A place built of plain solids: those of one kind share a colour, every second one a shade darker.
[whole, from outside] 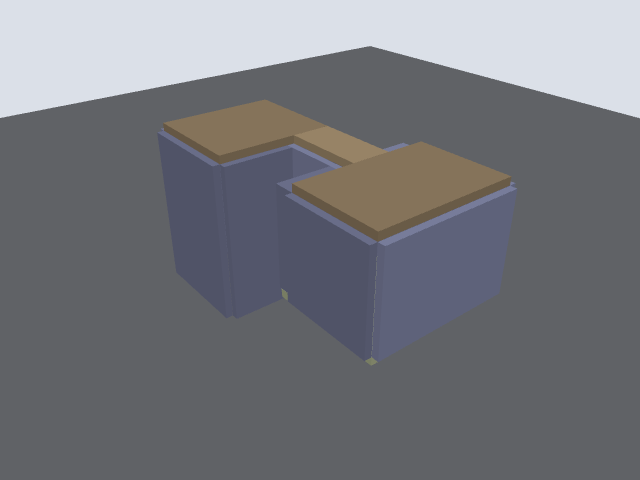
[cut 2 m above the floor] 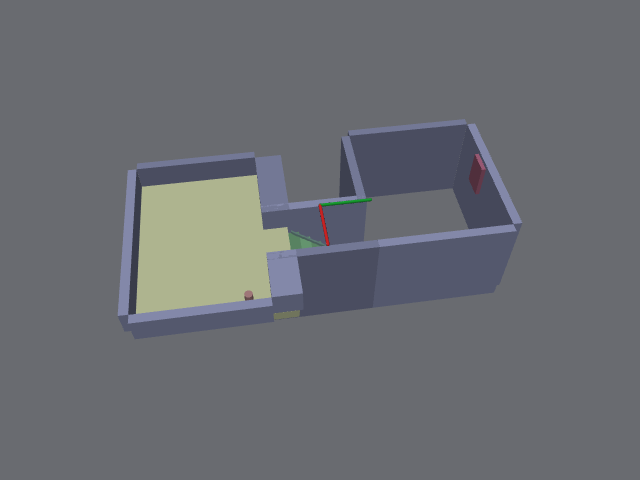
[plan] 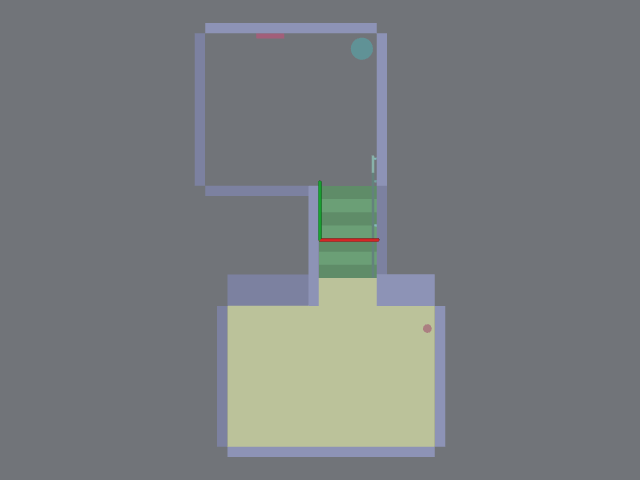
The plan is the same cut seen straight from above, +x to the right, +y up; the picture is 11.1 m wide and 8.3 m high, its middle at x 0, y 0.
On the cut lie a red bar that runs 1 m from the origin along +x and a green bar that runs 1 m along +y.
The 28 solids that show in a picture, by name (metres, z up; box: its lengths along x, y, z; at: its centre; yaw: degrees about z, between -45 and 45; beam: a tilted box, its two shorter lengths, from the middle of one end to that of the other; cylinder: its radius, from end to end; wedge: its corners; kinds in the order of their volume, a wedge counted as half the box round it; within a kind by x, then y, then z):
{
 "wall_1": {"box": [0.18, 2.64, 4.05], "at": [-2.08, 2.26, 1.98]},
 "wall_2": {"box": [0.18, 2.43, 2.51], "at": [-1.69, -2.36, 2.75]},
 "wall_3": {"box": [1.97, 0.18, 4.05], "at": [-1.0, 0.85, 1.98]},
 "wall_4": {"box": [1.58, 0.18, 2.51], "at": [-0.81, -1.05, 2.75]},
 "wall_5": {"box": [1.58, 0.55, 2.51], "at": [-0.81, -0.87, 2.75]},
 "wall_6": {"box": [2.97, 0.18, 4.05], "at": [-0.5, 3.66, 1.98]},
 "wall_7": {"box": [0.18, 2.08, 4.05], "at": [-0.11, -0.1, 1.98]},
 "wall_8": {"box": [3.59, 0.18, 2.51], "at": [0.19, -3.66, 2.75]},
 "wall_9": {"box": [0.18, 2.08, 4.05], "at": [1.07, -0.1, 1.98]},
 "wall_10": {"box": [0.18, 2.64, 4.05], "at": [1.07, 2.26, 1.98]},
 "wall_11": {"box": [1.01, 0.18, 2.51], "at": [1.48, -1.05, 2.75]},
 "wall_12": {"box": [1.01, 0.55, 2.51], "at": [1.48, -0.87, 2.75]},
 "wall_13": {"box": [0.18, 2.43, 2.51], "at": [2.08, -2.36, 2.75]},
 "roof_1": {"box": [2.97, 2.64, 0.2], "at": [-0.5, 2.26, 4.1]},
 "roof_2": {"box": [3.59, 2.43, 0.2], "at": [0.19, -2.36, 4.1]},
 "roof_3": {"box": [1.0, 2.08, 0.2], "at": [0.48, -0.1, 4.1]},
 "floor_1": {"wedge": [[-1.6, -3.57, 1.29], [-1.6, -3.57, 1.5], [-1.6, -0.68, 1.29], [-1.6, -0.66, 1.5], [1.99, -3.57, 1.29], [1.99, -3.57, 1.5], [1.99, -0.68, 1.29], [1.99, -0.66, 1.5]]},
 "tread_1": {"wedge": [[-0.02, -0.69, 1.16], [-0.02, -0.68, 1.31], [-0.02, -0.46, 0.97], [-0.02, -0.43, 1.31], [0.98, -0.69, 1.16], [0.98, -0.68, 1.31], [0.98, -0.46, 0.97], [0.98, -0.43, 1.31]]},
 "tread_2": {"wedge": [[-0.02, -0.46, 0.98], [-0.02, -0.45, 1.13], [-0.02, -0.23, 0.79], [-0.02, -0.2, 1.13], [0.98, -0.46, 0.98], [0.98, -0.45, 1.13], [0.98, -0.23, 0.79], [0.98, -0.2, 1.13]]},
 "tread_3": {"wedge": [[-0.02, -0.24, 0.79], [-0.02, -0.22, 0.94], [-0.02, -0.01, 0.6], [-0.02, 0.03, 0.94], [0.98, -0.24, 0.79], [0.98, -0.22, 0.94], [0.98, -0.01, 0.6], [0.98, 0.02, 0.94]]},
 "tread_4": {"wedge": [[-0.02, -0.01, 0.6], [-0.02, 0.01, 0.75], [-0.02, 0.22, 0.41], [-0.02, 0.25, 0.75], [0.98, -0.01, 0.6], [0.98, 0.0, 0.75], [0.98, 0.22, 0.41], [0.98, 0.25, 0.75]]},
 "tread_5": {"wedge": [[-0.02, 0.22, 0.41], [-0.02, 0.23, 0.56], [-0.02, 0.45, 0.22], [-0.02, 0.48, 0.56], [0.98, 0.22, 0.41], [0.98, 0.23, 0.56], [0.98, 0.45, 0.22], [0.98, 0.48, 0.56]]},
 "tread_6": {"wedge": [[-0.02, 0.45, 0.23], [-0.02, 0.46, 0.38], [-0.02, 0.68, 0.04], [-0.02, 0.71, 0.38], [0.98, 0.45, 0.23], [0.98, 0.46, 0.38], [0.98, 0.68, 0.04], [0.98, 0.71, 0.38]]},
 "tread_7": {"wedge": [[-0.02, 0.67, 0.02], [-0.02, 0.69, 0.19], [-0.02, 0.91, -0.04], [-0.02, 0.94, 0.19], [0.98, 0.67, 0.02], [0.98, 0.69, 0.19], [0.98, 0.91, -0.04], [0.98, 0.94, 0.19]]},
 "bin_1": {"cylinder": 0.19, "from": [0.72, 3.31, 0.0], "to": [0.72, 3.31, 0.62]},
 "guard_rail_1": {"wedge": [[0.89, -0.66, 2.39], [0.89, -0.66, 2.44], [0.89, 1.16, 0.89], [0.89, 1.16, 0.95], [0.94, -0.66, 2.39], [0.94, -0.66, 2.44], [0.94, 1.16, 0.89], [0.94, 1.16, 0.95]]},
 "cabinet_1": {"box": [0.49, 0.09, 0.73], "at": [-0.86, 3.53, 1.56]},
 "extinguisher_1": {"cylinder": 0.07, "from": [1.86, -1.53, 1.5], "to": [1.86, -1.53, 2.02]}
}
